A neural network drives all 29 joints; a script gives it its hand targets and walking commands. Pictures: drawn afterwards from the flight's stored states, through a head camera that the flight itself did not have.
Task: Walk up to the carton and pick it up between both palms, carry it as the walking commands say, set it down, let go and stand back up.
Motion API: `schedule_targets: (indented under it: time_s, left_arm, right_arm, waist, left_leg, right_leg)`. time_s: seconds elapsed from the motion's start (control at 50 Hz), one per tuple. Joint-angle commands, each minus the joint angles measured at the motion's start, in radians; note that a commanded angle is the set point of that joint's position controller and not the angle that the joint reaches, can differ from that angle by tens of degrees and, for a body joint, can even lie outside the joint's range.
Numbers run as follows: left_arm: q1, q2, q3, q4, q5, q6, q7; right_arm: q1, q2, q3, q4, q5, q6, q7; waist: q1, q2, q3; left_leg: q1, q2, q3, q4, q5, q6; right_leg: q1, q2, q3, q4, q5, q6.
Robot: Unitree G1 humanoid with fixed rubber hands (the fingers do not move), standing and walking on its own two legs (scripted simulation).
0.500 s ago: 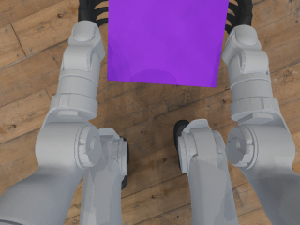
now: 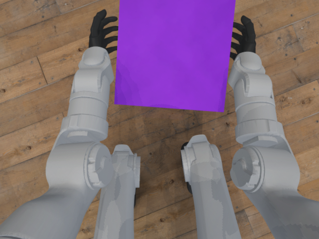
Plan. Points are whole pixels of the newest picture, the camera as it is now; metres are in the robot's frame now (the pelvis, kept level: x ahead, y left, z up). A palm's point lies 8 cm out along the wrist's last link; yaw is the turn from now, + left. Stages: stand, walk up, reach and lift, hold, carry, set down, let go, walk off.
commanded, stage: reach and lift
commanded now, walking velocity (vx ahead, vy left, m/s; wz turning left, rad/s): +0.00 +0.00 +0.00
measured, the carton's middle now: (170, 56) +0.53 -0.07 -0.17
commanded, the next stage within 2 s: none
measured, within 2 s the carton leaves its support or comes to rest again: neither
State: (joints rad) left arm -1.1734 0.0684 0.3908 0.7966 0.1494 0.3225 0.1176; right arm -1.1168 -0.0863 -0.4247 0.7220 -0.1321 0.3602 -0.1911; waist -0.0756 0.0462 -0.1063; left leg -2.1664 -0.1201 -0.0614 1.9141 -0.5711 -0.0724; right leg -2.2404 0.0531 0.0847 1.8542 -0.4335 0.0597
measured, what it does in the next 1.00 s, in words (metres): rises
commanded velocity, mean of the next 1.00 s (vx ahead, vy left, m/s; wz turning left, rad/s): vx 0.00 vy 0.00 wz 0.00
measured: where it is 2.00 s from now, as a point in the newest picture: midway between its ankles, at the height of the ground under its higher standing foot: (161, 185)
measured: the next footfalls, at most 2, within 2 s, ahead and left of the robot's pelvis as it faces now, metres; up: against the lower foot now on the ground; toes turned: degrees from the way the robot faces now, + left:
none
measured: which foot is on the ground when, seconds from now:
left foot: down 0.00-1.00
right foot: down 0.00-1.00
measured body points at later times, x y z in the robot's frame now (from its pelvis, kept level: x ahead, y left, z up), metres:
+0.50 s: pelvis +0.01 +0.00 +0.05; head +0.27 -0.02 +0.42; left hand +0.53 +0.10 -0.03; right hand +0.48 -0.22 -0.03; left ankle +0.10 +0.13 -0.41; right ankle +0.13 -0.13 -0.41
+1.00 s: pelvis +0.03 +0.00 +0.11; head +0.24 -0.02 +0.50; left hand +0.51 +0.10 +0.05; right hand +0.46 -0.21 +0.05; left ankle +0.10 +0.13 -0.41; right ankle +0.13 -0.14 -0.41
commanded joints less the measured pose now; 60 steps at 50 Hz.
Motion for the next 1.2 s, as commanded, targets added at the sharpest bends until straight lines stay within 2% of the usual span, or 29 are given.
schedule_targets:
  time_s: [0.0,0.24,0.62,1.18]
  left_arm:
    - [-0.647,-1.000,-0.441,-0.051,-0.147,-0.024,-0.307]
    - [-0.589,-1.044,-0.474,-0.063,-0.159,-0.024,-0.307]
    - [-0.487,-1.064,-0.462,-0.033,-0.145,-0.028,-0.313]
    - [-0.292,-1.098,-0.503,-0.048,-0.139,-0.059,-0.317]
  right_arm:
    - [-0.681,0.949,0.485,-0.070,0.153,-0.032,0.422]
    - [-0.614,0.974,0.496,-0.084,0.145,-0.028,0.428]
    - [-0.518,1.025,0.492,-0.055,0.126,-0.025,0.422]
    - [-0.320,1.090,0.526,-0.052,0.113,-0.054,0.417]
  waist:
    - [-0.040,-0.012,-1.173]
    - [-0.048,0.009,-1.207]
    - [-0.030,-0.007,-1.133]
    - [-0.019,-0.009,-1.011]
  left_leg:
    - [0.437,-0.061,0.160,-0.217,0.189,0.048]
    - [0.527,-0.068,0.148,-0.282,0.230,0.039]
    - [0.625,-0.067,0.133,-0.405,0.202,0.042]
    - [0.882,-0.057,0.082,-0.632,0.248,0.045]
  right_leg:
    - [0.839,0.060,-0.194,-0.135,0.245,-0.023]
    - [0.908,0.070,-0.195,-0.197,0.274,-0.027]
    - [1.018,0.080,-0.182,-0.324,0.234,-0.026]
    - [1.238,0.082,-0.140,-0.548,0.261,-0.030]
